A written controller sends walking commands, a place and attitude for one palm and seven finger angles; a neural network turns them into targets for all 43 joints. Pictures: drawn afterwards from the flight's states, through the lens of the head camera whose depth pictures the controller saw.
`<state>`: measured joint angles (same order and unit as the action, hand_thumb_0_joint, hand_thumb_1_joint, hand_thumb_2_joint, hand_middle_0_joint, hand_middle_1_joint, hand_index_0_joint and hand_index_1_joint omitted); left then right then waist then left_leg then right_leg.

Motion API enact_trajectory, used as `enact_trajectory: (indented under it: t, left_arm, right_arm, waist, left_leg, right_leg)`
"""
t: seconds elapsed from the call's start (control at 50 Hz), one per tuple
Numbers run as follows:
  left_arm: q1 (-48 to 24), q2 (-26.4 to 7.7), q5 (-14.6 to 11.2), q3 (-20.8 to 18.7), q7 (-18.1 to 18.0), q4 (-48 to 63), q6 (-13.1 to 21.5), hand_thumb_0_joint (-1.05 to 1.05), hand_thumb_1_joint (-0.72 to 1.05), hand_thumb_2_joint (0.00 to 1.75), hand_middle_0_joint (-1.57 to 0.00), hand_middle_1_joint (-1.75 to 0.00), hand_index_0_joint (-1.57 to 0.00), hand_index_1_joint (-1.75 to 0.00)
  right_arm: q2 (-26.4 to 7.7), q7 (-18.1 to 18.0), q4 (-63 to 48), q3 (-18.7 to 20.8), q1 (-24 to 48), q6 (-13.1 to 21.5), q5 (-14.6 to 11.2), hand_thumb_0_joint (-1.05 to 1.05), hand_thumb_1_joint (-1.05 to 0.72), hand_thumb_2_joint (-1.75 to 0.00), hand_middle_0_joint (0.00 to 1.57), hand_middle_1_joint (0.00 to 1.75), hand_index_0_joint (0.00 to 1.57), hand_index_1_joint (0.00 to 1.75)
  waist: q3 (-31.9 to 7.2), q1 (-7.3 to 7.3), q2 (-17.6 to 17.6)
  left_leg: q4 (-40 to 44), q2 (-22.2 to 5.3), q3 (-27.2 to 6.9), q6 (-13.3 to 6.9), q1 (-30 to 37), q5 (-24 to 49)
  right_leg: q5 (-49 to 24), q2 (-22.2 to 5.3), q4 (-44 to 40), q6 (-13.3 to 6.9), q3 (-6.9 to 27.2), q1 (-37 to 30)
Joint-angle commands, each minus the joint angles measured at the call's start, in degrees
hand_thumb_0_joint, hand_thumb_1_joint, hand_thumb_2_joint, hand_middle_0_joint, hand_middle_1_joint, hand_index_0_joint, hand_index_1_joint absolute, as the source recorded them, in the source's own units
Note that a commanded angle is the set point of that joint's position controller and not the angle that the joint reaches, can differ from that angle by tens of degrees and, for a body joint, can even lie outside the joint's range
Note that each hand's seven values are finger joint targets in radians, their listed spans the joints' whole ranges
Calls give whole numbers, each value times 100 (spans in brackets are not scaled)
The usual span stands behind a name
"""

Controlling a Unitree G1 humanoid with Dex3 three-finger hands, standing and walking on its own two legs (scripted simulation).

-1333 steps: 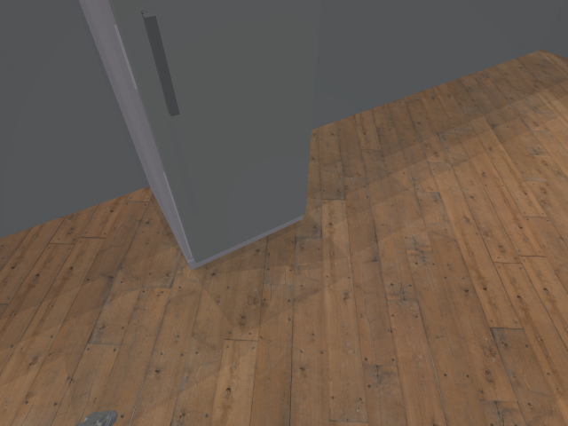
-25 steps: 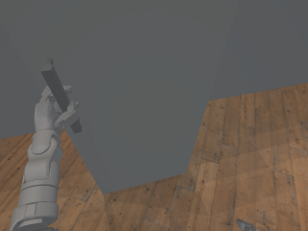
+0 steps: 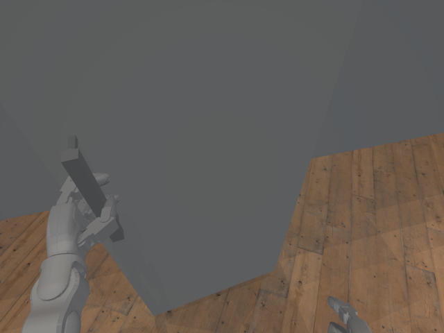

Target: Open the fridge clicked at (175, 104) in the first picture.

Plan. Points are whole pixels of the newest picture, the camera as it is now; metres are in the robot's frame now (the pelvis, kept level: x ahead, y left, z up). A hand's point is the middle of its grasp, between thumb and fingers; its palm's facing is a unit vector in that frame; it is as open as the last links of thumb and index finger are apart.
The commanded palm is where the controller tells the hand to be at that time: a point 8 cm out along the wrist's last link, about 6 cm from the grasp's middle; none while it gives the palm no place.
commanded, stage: walk backward, drawing the door open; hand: left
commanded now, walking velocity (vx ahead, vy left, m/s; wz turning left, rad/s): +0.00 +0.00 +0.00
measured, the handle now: (98, 194) +0.32 +0.25 +0.11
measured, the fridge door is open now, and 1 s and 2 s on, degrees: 5 31 72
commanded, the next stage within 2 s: stop walking and hold the door back in 1.84 s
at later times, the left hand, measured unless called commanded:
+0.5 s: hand (121, 257) +0.21 +0.17 +0.10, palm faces +0.44 -0.84 -0.32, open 6.6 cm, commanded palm +0.16 +0.20 +0.10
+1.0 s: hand (180, 327) +0.13 +0.07 +0.09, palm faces +0.67 -0.67 -0.32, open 6.8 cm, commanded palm +0.06 +0.08 +0.10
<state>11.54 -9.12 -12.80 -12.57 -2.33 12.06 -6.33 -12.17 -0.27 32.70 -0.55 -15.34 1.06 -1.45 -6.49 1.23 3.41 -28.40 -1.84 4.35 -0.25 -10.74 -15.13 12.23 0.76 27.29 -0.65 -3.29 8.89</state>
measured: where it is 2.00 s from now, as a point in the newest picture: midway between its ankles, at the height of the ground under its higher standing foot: outside the picture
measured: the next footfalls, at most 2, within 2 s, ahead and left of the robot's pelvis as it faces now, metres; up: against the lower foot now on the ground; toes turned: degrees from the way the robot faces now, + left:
right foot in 0.34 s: +0.17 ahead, -0.01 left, +0.00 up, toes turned +1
left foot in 0.52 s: +0.14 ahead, +0.07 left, -0.01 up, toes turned +13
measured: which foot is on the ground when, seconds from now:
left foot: down 0.00-0.34, up 0.36-0.50, down 0.52-0.74, up 0.76-0.92, down 0.94-1.00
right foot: down 0.00-0.14, up 0.16-0.32, down 0.34-0.50, up 0.52-0.74, down 0.76-0.92, up 0.94-1.00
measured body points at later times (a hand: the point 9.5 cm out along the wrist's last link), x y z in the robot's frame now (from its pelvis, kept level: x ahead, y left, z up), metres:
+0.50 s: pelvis +0.03 -0.05 -0.03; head +0.05 -0.09 +0.42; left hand +0.18 +0.21 +0.12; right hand +0.25 -0.25 -0.12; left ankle +0.05 +0.07 -0.72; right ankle +0.14 -0.03 -0.74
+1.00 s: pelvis -0.01 -0.24 -0.03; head +0.06 -0.21 +0.41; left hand +0.09 +0.10 +0.11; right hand +0.24 -0.37 -0.14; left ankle -0.07 -0.13 -0.75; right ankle +0.01 -0.33 -0.68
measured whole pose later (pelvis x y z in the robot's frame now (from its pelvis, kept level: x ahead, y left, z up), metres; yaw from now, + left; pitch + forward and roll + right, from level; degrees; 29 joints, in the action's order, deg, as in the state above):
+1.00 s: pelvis -0.01 -0.24 -0.03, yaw +31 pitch -1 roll +1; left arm 14.2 -15.5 -1.4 -12.5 -5.0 21.8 6.7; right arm -10.1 -4.8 39.2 2.1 -9.5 7.5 2.5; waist 10.0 -1.2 0.1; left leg -36.8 -1.5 3.1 0.2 -16.7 -19.3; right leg 31.0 0.8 67.6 2.5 -3.0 27.0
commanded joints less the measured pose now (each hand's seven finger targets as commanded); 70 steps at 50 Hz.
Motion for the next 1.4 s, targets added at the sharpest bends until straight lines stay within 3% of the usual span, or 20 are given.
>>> enact_trajectory:
  t: [0.0, 0.04, 0.22, 0.32, 0.38, 0.46, 0.48, 0.5, 0.54, 0.56, 0.58, 0.68, 0.74, 0.86, 0.88, 0.92, 1.08, 1.18, 1.26, 1.38]
  left_arm:
    - [1236, -437, -2, 260, 246, 3185, 476, 0, 90, 90, -45, -140, -45, -140]
    - [-331, -2125, 888, -658, -182, 2211, 806, 0, 90, 90, -45, -140, -45, -140]
    - [1778, -1085, 1032, 137, -394, 3172, 926, 0, 90, 90, -45, -140, -45, -140]
    - [2354, -1527, 859, -561, -523, 3014, 1068, 0, 90, 90, -45, -140, -45, -140]
    - [2304, -1136, 1036, -243, -580, 2127, 1123, 0, 90, 90, -45, -140, -45, -140]
    - [1261, -1005, 1150, -60, -378, 2224, 1342, 0, 90, 90, -45, -140, -45, -140]
    - [891, -805, 982, 198, -286, 2428, 1345, 0, 90, 90, -45, -140, -45, -140]
    - [1204, -1252, 1414, -39, -344, 2839, 1490, 0, 90, 90, -45, -140, -45, -140]
    - [791, -1972, 1435, -585, -371, 3718, 1402, 0, 90, 90, -45, -140, -45, -140]
    - [1050, -1366, 1323, -366, -408, 2980, 1333, 0, 90, 90, -45, -140, -45, -140]
    - [1095, -1349, 1343, -445, -474, 2755, 1316, 0, 90, 90, -45, -140, -45, -140]
    - [666, -1350, 1152, -488, -538, 2719, 1430, 0, 90, 90, -45, -140, -45, -140]
    - [-333, -1925, 1235, -750, -570, 3346, 1628, 0, 90, 90, -45, -140, -45, -140]
    - [-88, -1472, 1147, -532, -334, 2544, 1707, 0, 90, 90, -45, -140, -45, -140]
    - [-82, -1424, 1091, -415, -291, 2528, 1708, 0, 90, 90, -45, -140, -45, -140]
    - [-329, -1316, 1258, -89, -178, 2592, 1897, 0, 90, 90, -45, -140, -45, -140]
    - [-639, -1384, 1216, -609, -219, 2383, 1666, 0, 90, 90, -45, -140, -45, -140]
    - [-777, -1741, 1142, -1010, -423, 2093, 1556, 0, 90, 90, -45, -140, -45, -140]
    - [-747, -2573, 1216, -1577, -564, 2235, 1431, 0, 90, 90, -45, -140, -45, -140]
    - [-637, -2041, 1135, -1160, -398, 2056, 1706, 0, 90, 90, -45, -140, -45, -140]
  right_arm:
    - [-526, 16, -1189, 182, 764, 420, 24, 0, -90, -90, 20, 30, 20, 30]
    - [-1062, -219, -829, 179, 707, 331, 166, 0, -90, -90, 20, 30, 20, 30]
    - [-649, -37, -1204, 341, 476, 224, 348, 0, -90, -90, 20, 30, 20, 30]
    - [-255, -439, -1612, 153, 1246, 445, 95, 0, -90, -90, 20, 30, 20, 30]
    - [-298, -547, -1456, 20, 776, 561, 117, 0, -90, -90, 20, 30, 20, 30]
    - [-399, -480, -743, 404, 53, 437, -29, 0, -90, -90, 20, 30, 20, 30]
    - [-638, -498, -934, 374, 646, 543, 83, 0, -90, -90, 20, 30, 20, 30]
    - [-761, -377, -1245, 431, 1144, 403, 524, 0, -90, -90, 20, 30, 20, 30]
    - [-754, -335, -1001, 605, 1864, 90, 249, 0, -90, -90, 20, 30, 20, 30]
    - [-661, -300, -1153, 602, 1527, 284, 265, 0, -90, -90, 20, 30, 20, 30]
    - [-539, -312, -1077, 458, 1491, 515, 260, 0, -90, -90, 20, 30, 20, 30]
    - [-385, -332, -521, 395, 1045, 865, 324, 0, -90, -90, 20, 30, 20, 30]
    - [-77, -402, -342, 438, 1421, 968, 193, 0, -90, -90, 20, 30, 20, 30]
    - [-188, -661, -368, 295, 909, 903, 314, 0, -90, -90, 20, 30, 20, 30]
    - [-253, -695, -303, 323, 612, 935, 313, 0, -90, -90, 20, 30, 20, 30]
    - [-672, -565, -224, 493, 396, 1004, 388, 0, -90, -90, 20, 30, 20, 30]
    - [-593, -456, -347, 558, 947, 936, 285, 0, -90, -90, 20, 30, 20, 30]
    - [-591, -397, -615, 474, 1164, 902, 57, 0, -90, -90, 20, 30, 20, 30]
    - [-148, -417, -556, 413, 1399, 882, 80, 0, -90, -90, 20, 30, 20, 30]
    - [-322, -500, -598, 405, 1357, 607, 159, 0, -90, -90, 20, 30, 20, 30]
  waist:
    - [-719, 371, 196]
    - [-44, -257, -35]
    - [35, -334, 998]
    - [-462, 318, -1102]
    - [236, 185, -1255]
    - [2, -870, -2330]
    - [535, -1114, 1107]
    - [382, -317, 1528]
    - [525, -117, 1087]
    - [1051, -185, 1727]
    - [1212, 58, 1777]
    - [345, -40, 777]
    - [54, -71, -1021]
    - [-54, -305, -896]
    - [-359, -589, -385]
    - [-714, -398, 1342]
    - [-70, -151, 1401]
    - [235, -27, 1986]
    - [-163, 135, -2349]
    - [27, -57, -1254]
  left_leg:
    - [-6, -193, -337, 104, 926, 4921]
    - [-125, -167, -137, -195, 548, 4633]
    - [-464, -683, -1463, -92, 3353, 8220]
    - [-2983, 724, -898, 102, -2030, -1802]
    - [-3866, 530, -462, -48, -2101, -1991]
    - [-103, 173, 1053, -127, 1453, -1157]
    - [2497, -1481, -1200, -677, 972, 308]
    - [1528, -2581, -3869, -798, -1762, 76]
    - [1749, -2123, -2832, -686, -1757, -1267]
    - [1977, -1826, -2630, -590, -2330, -2787]
    - [2102, -1640, -2595, -460, -3366, -3165]
    - [1295, -262, -1248, 377, -2275, -1994]
    - [-4991, 649, -294, 702, -1376, -1604]
    - [-614, 202, 270, 225, -772, -485]
    - [760, 23, 26, 137, 847, 1297]
    - [468, -2952, -4334, -711, 3327, 7683]
    - [747, -1292, -912, -310, -159, 2375]
    - [908, -1186, -1230, -444, -1995, -984]
    - [-4684, 416, -503, 301, -2363, -2405]
    - [-4473, -154, -208, 357, -1685, -1655]
  right_leg:
    - [-3377, -11, -65, -69, -213, -249]
    - [-3857, -7, -7, 50, 101, -70]
    - [352, 625, 423, 68, -457, 2708]
    - [-6333, -1821, -214, -828, 1083, -2343]
    - [-5447, -1457, -337, 3, 732, -1174]
    - [-4461, 509, 704, 3789, -1694, 1578]
    - [63, 913, 5361, 2369, -980, 2273]
    - [1923, 83, 6757, 535, 992, 1274]
    - [1447, -55, 5650, -1690, 1235, 1169]
    - [1757, 240, 5406, 99, 830, 1338]
    - [1766, 307, 5015, 357, 686, 919]
    - [2343, 703, 12, 113, -394, -756]
    - [1825, -2007, -1633, -1433, 2135, 1800]
    - [-4063, -1112, 1563, -446, -489, -252]
    - [-3455, -782, 3147, -54, -735, 738]
    - [2785, 11, 5229, 440, 355, 3637]
    - [111, -230, 3087, 423, 435, 1481]
    - [524, 96, 1616, 596, -118, -301]
    - [1525, -2323, -1488, -475, 2436, 557]
    - [-276, -1800, -696, -769, 252, 219]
